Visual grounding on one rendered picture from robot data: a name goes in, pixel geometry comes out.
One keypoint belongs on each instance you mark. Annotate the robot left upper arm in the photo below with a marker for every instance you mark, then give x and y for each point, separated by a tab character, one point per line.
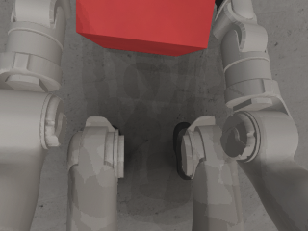
31	123

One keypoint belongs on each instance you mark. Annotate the robot right thigh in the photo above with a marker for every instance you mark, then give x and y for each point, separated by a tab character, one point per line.
217	204

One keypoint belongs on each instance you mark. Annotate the carton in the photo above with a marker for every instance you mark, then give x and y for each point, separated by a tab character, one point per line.
163	27

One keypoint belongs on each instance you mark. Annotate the right robot foot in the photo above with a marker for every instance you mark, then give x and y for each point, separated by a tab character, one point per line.
178	133

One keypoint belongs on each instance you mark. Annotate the robot right upper arm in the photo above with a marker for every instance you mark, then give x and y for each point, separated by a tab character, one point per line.
264	143

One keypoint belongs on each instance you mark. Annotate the left robot forearm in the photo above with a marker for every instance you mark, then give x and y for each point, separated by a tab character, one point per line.
34	47

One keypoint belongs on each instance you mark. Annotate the right robot forearm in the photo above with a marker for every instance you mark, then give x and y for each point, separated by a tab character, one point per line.
245	59

